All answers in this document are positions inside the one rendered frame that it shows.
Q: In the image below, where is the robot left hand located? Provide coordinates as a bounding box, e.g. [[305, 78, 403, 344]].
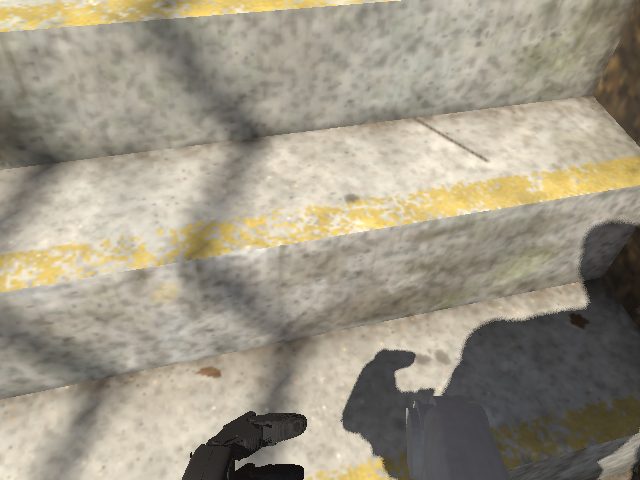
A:
[[182, 411, 307, 480]]

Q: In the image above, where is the right robot thigh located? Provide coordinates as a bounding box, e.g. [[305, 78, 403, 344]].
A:
[[406, 395, 511, 480]]

